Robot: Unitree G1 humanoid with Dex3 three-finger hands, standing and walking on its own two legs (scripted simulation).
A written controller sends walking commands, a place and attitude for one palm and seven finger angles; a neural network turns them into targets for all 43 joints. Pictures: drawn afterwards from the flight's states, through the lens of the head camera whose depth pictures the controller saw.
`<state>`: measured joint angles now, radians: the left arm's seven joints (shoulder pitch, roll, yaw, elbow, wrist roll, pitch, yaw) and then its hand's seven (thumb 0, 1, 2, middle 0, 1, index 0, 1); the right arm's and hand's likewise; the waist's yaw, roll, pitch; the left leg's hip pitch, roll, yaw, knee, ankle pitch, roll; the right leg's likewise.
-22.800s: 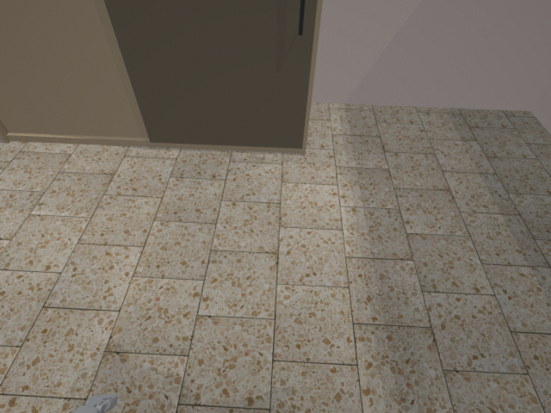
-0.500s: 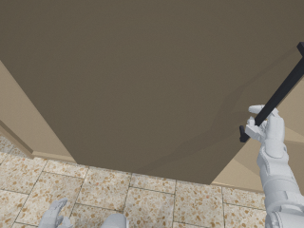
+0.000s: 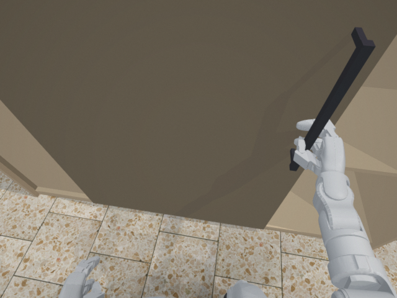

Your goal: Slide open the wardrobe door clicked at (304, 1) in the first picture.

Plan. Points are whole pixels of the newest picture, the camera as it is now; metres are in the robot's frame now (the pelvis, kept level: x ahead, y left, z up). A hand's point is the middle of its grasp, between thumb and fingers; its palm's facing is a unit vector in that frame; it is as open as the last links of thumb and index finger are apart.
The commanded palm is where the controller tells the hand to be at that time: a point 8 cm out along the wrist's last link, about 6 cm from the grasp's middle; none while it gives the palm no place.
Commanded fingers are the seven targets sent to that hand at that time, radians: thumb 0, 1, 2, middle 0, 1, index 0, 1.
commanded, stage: stop walking and hold the door there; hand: right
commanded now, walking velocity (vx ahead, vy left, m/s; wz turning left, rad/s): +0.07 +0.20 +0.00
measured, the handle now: (318, 116) +0.45 -0.21 +0.11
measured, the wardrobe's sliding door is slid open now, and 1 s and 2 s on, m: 0.50 0.50 0.50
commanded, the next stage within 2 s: loosen the grip on the handle in 0.86 s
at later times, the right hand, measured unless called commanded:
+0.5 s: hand (294, 150) +0.40 -0.17 +0.06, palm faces +0.32 +0.92 -0.22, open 5.8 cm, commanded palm +0.37 -0.19 +0.06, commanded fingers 0.00 -0.90 -0.90 0.45 1.40 0.45 1.40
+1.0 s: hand (296, 150) +0.40 -0.18 +0.06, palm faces +0.28 +0.93 -0.24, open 5.9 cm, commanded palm +0.35 -0.21 +0.07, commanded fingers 0.00 -0.54 -0.73 0.45 1.40 0.45 1.40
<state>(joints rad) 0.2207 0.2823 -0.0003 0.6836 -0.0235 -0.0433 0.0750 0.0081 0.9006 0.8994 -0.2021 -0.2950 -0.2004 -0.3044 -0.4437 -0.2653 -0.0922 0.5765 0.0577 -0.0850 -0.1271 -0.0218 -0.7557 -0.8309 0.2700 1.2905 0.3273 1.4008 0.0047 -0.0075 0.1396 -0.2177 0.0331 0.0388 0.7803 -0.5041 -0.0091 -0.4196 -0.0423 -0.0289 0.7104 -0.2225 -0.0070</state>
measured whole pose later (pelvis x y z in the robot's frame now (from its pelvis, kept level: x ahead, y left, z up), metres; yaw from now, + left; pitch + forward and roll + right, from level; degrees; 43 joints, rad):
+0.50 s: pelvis +0.03 +0.05 +0.01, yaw -1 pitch +0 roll +1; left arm 0.17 0.25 -0.03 0.67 -0.04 -0.08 0.10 0.01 0.90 0.90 -0.20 -0.30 -0.20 -0.30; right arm -0.37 -0.26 -0.17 0.55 0.09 -0.06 -0.16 0.00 -0.79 -0.86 0.24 1.15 0.25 1.40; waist 0.00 -0.07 0.13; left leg -0.25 0.02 0.10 0.61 -0.36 0.01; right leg -0.39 -0.08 -0.01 0.69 -0.32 0.03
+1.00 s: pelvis +0.04 +0.05 +0.02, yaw +0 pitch +1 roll +0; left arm 0.21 0.22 -0.02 0.67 -0.01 -0.03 0.09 0.01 0.90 0.90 -0.20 -0.29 -0.20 -0.30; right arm -0.33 -0.28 -0.19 0.61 0.02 -0.07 -0.12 0.01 -0.73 -0.84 0.27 1.18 0.29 1.40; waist 0.00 -0.01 0.04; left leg -0.23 0.03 0.06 0.56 -0.34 0.00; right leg -0.30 -0.08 -0.10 0.55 -0.26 0.03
